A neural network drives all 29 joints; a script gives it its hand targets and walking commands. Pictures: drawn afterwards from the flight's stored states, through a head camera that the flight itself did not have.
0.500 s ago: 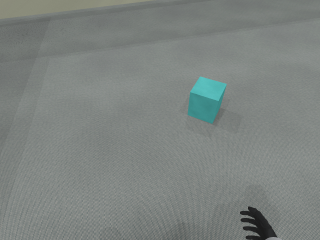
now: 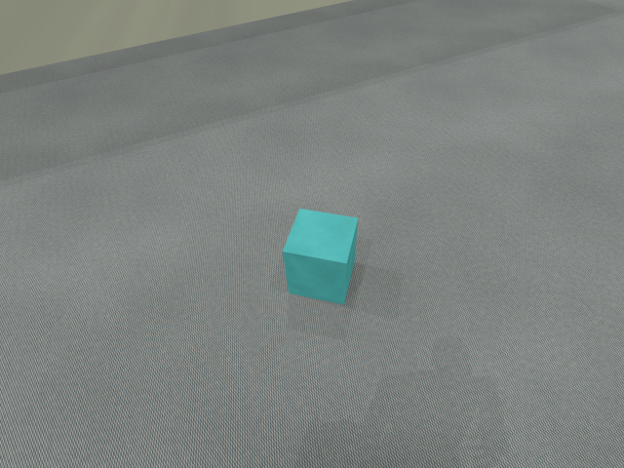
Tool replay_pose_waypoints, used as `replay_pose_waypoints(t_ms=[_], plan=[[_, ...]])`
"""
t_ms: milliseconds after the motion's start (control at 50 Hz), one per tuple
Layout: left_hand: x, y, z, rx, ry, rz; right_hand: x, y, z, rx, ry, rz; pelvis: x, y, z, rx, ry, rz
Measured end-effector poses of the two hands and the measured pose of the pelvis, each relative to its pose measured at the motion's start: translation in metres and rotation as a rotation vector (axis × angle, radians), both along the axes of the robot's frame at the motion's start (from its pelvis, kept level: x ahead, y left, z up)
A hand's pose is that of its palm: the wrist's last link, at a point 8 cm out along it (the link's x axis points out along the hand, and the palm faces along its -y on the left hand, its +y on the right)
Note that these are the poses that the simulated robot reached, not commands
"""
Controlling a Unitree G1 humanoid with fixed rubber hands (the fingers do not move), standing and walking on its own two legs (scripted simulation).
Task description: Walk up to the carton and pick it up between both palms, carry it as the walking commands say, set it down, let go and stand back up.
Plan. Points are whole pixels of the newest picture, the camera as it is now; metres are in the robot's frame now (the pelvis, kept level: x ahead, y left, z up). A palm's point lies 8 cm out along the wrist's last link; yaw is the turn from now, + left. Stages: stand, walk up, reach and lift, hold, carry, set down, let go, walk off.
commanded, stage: walk up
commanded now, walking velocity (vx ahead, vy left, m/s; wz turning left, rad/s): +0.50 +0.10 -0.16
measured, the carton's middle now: (322, 257) +0.91 +0.01 -0.60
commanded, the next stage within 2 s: none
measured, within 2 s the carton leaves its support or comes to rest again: neither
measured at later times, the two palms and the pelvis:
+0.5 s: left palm (209, 290) +0.45 +0.21 -0.10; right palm (500, 419) +0.24 -0.24 -0.11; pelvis +0.30 -0.01 +0.02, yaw -4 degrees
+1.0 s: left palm (209, 270) +0.51 +0.23 -0.12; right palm (444, 230) +0.58 -0.23 -0.10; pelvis +0.47 -0.01 +0.02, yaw -3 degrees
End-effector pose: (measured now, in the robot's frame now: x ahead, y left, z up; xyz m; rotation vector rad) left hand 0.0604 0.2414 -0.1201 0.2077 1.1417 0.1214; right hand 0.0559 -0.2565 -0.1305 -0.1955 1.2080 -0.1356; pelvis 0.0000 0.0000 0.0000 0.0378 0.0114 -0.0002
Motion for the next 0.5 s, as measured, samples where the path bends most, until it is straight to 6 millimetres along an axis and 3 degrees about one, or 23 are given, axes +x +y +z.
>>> replay_pose_waypoints(t_ms=[80,140,180,220,280,340,420,500], plan=[[0.006,0.012,-0.001,0.012,0.11,0.025,0.121,0.014,0.015,0.007,-0.182,0.044,0.049,0.009,0.001,0.001,-0.022,-0.028],[0.024,0.023,-0.006,0.011,0.162,0.056,0.198,0.031,0.02,0.014,-0.255,0.087,0.09,0.02,-0.003,-0.001,-0.025,-0.03],[0.047,0.032,-0.014,0.005,0.185,0.069,0.237,0.043,0.017,0.016,-0.281,0.103,0.121,0.029,-0.01,0.001,-0.005,-0.024],[0.079,0.036,-0.018,-0.002,0.187,0.062,0.259,0.054,0.015,0.026,-0.285,0.097,0.149,0.035,-0.01,0.005,0.005,-0.028],[0.144,0.034,-0.011,-0.014,0.137,0.03,0.258,0.06,0.017,0.046,-0.226,0.048,0.185,0.034,0.001,-0.019,0.006,-0.049],[0.22,0.023,-0.001,-0.031,0.053,-0.004,0.233,0.056,0.021,0.047,-0.1,-0.013,0.218,0.027,0.014,-0.031,0.009,-0.059],[0.317,-0.001,0.013,-0.046,-0.051,-0.059,0.194,0.039,0.026,0.036,0.093,-0.089,0.257,0.011,0.023,-0.031,0.013,-0.063],[0.393,-0.029,0.017,-0.034,-0.119,-0.103,0.18,0.018,0.018,0.048,0.242,-0.14,0.298,-0.012,0.016,-0.01,0.044,-0.063]])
